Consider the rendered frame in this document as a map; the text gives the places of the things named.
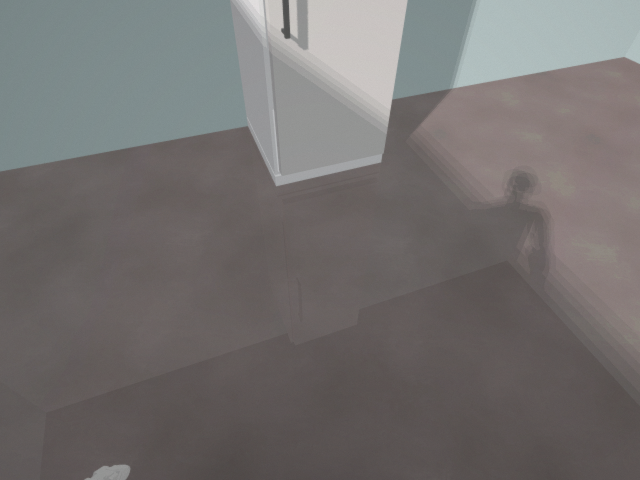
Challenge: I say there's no fridge door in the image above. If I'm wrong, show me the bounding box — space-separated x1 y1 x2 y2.
265 0 408 176

